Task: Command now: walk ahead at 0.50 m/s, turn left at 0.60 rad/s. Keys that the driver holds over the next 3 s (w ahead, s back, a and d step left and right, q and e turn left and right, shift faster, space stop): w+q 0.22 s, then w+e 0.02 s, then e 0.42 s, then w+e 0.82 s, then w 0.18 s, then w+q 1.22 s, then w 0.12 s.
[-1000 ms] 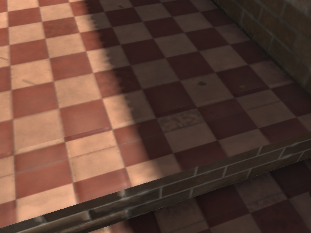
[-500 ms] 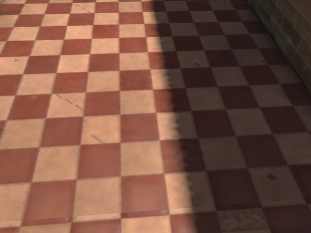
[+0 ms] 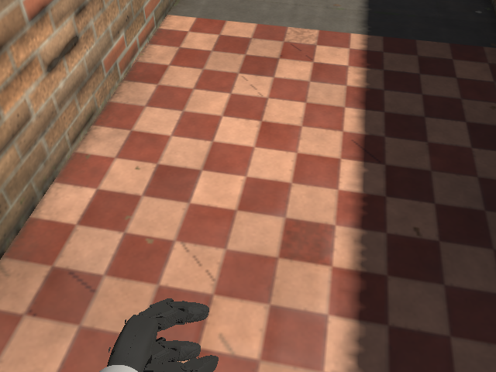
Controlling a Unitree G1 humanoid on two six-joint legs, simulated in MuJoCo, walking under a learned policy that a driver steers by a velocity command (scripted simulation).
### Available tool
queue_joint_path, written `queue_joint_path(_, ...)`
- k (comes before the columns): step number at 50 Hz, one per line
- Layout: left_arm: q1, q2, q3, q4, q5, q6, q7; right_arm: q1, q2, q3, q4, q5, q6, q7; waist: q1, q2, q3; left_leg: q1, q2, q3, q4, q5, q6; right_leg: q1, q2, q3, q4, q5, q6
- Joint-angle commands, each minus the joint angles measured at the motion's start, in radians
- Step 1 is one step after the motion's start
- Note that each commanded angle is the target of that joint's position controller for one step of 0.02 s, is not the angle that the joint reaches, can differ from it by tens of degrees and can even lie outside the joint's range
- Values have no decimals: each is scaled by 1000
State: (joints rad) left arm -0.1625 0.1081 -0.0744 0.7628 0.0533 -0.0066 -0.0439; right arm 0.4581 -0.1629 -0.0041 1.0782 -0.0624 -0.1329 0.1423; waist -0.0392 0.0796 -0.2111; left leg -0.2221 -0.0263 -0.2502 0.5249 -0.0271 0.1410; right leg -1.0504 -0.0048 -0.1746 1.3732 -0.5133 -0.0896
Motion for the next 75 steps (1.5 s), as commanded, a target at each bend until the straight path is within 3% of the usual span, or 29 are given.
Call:
queue_joint_path(1, 503, 258, 81, 61, 38, -30, 41, -58, -119, -55, -36, -13, 33, 8, 295, -443, -103, -690, -80, -69, 1286, 51, -9, 739, -308, 1149, -895, -524, -286)
queue_joint_path(3, 371, 194, 78, 166, -9, -82, 32, -133, -88, -52, -75, 31, 30, -22, 122, -103, 137, -849, -18, 11, 1416, 26, 30, 597, -315, 815, -851, -359, -209)
queue_joint_path(5, 328, -49, 24, 250, -24, -95, 31, -227, -44, -24, -139, 2, 40, -55, 43, 26, 82, -836, 39, 8, 1418, -9, 80, 618, -315, 622, -864, 40, -160)
queue_joint_path(6, 296, -84, 21, 261, -27, -105, 41, -258, -7, -14, -152, 2, 52, -62, 2, 7, 111, -821, 61, 8, 1345, -65, 88, 594, -280, 501, -882, 138, -125)
queue_joint_path(10, 249, 26, 64, 237, 27, -135, 44, -417, -37, -16, -221, 25, 44, -48, -12, -72, 151, -713, 108, 165, 1025, -69, 64, 561, -187, 102, -1098, 317, -60)
queue_joint_path(14, 367, 95, 64, 239, 55, -142, 41, -500, -52, -29, -259, 13, 20, -47, 23, -87, 99, -745, 133, 150, 774, 57, -8, 825, -200, 28, -1082, 861, -65)
queue_joint_path(16, 389, 143, 86, 219, 6, -145, 26, -560, -37, -25, -282, 9, 30, -54, 26, -96, 67, -555, 145, 264, 486, -7, -78, 848, -159, -43, -1071, 968, -55)
queue_joint_path(23, 502, 170, 144, 211, -51, -137, -1, -625, -145, -92, -298, 25, 24, -118, 9, -156, 97, -328, 57, 291, -109, 152, -63, 1106, -217, 111, -908, 1130, -47)
queue_joint_path(24, 524, 139, 140, 194, -54, -131, 1, -550, -208, -115, -283, 42, 6, -143, 13, -147, -9, -85, 77, 280, -56, 394, 7, 1030, -174, 98, -834, 1089, 1)
queue_joint_path(25, 703, 10, 105, 190, -53, -133, 21, -495, -262, -122, -288, 28, 0, -161, 88, 33, -268, 367, 266, 168, 125, 862, 201, 802, -125, 78, -643, 728, 74)
queue_joint_path(26, 674, 4, 81, 136, -60, -143, 31, -262, -241, -110, -273, 27, 6, -177, -1, 173, -386, 620, 497, -132, -1, 945, 374, 532, 7, 61, -391, 64, 161)
queue_joint_path(27, 490, 62, 103, 94, -45, -126, 18, -115, -244, -129, -223, 17, 13, -198, -83, 166, -304, 603, 505, -174, -94, 776, 329, 374, 29, 137, -134, -259, 162)
queue_joint_path(28, 440, 93, 122, 95, -28, -109, 13, -182, -284, -159, -220, 23, 10, -218, -60, 66, -129, 389, 449, -54, -134, 522, 224, 301, -40, 200, 32, -169, 140)
queue_joint_path(30, 514, 98, 138, 136, 15, -104, 25, -390, -164, -139, -283, 56, 25, -209, 46, -7, -2, 76, 376, 107, -227, 313, 153, 378, -88, 239, -29, -24, 107)
queue_joint_path(34, 487, 33, 119, 115, -15, -92, -7, -492, -131, -133, -342, 26, 13, -191, 86, -46, -31, -80, 331, 266, -301, 243, 124, 475, -100, 203, -53, 109, 133)
queue_joint_path(38, 470, 95, 137, 119, 7, -89, -19, -487, -181, -153, -336, 31, -1, -180, 89, -17, 80, -150, 324, 320, -384, -150, 60, 586, -119, 171, -399, 167, 93)
queue_joint_path(41, 475, 129, 144, 119, -16, -103, 2, -460, -159, -144, -317, 41, -11, -161, 93, -7, 90, -9, 386, 273, -343, -230, 54, 608, -125, 208, -614, 205, 46)
queue_joint_path(44, 563, 212, 197, 148, -27, -155, 16, -494, -96, -110, -308, 33, 6, -153, 133, -98, 75, -100, 275, 384, -119, -382, -12, 882, -57, 192, -846, 299, -41)
queue_joint_path(46, 590, 345, 229, 113, -48, -186, 31, -489, -32, -84, -396, 11, 3, -161, 135, -426, 99, -520, -10, 342, 268, -559, -144, 1085, -310, 823, -1167, 199, -303)
queue_joint_path(49, 521, 194, 190, 144, -38, -163, 35, -516, -123, -103, -346, 24, 18, -162, 122, -242, 177, -677, 47, 166, 539, -357, -116, 1056, -256, 713, -1144, 97, -196)
queue_joint_path(52, 495, 139, 169, 133, -19, -127, 15, -496, -58, -82, -330, 13, -2, -171, 58, -162, 169, -596, 63, 175, 527, -131, -133, 963, -218, 574, -1115, 400, -179)
queue_joint_path(59, 641, 157, 170, 202, -23, -128, -16, -634, -13, -62, -347, 11, 33, -140, 105, -176, 219, -409, 67, 273, 171, -77, -156, 881, -183, 522, -1079, 595, -204)
queue_joint_path(60, 594, 226, 188, 129, -110, -91, 46, -731, -130, -85, -399, 126, 7, -163, 135, -126, 266, -404, -4, 284, 58, -163, -173, 882, -157, 549, -1063, 612, -138)
queue_joint_path(61, 595, 252, 190, 132, -106, -72, 71, -742, -103, -76, -402, 133, -8, -162, 125, -161, 253, -370, -17, 275, -1, -145, -177, 908, -157, 575, -1045, 626, -130)
queue_joint_path(65, 440, 207, 191, 45, -80, -68, 84, -353, -201, -122, -319, 83, -20, -167, -68, -202, 46, 195, 72, 170, -64, -27, -73, 751, -49, 520, -753, 807, -47)
queue_joint_path(66, 419, 145, 175, 12, -56, -77, 80, -159, -270, -139, -301, 66, -7, -178, -130, -84, -94, 456, 257, -5, -53, -77, -14, 592, 33, 413, -479, 530, -4)
queue_joint_path(67, 551, 87, 160, -16, -78, -84, 81, -121, -283, -138, -279, 55, 2, -177, -56, 266, -147, 639, 467, -435, -183, -183, 148, 292, 111, 335, -219, -44, 43)
queue_joint_path(69, 475, 206, 184, -13, -90, -75, 71, -235, -137, -106, -305, 73, 22, -194, -55, 102, 60, 417, 424, -317, -234, -440, 111, 152, -34, 308, 17, 63, 52)
queue_joint_path(75, 374, 145, 169, -112, -80, -32, 61, -343, -157, -94, -267, 49, 28, -168, 44, 5, 228, -36, 296, 130, -377, -130, 49, 322, -142, 245, -208, 191, 82)
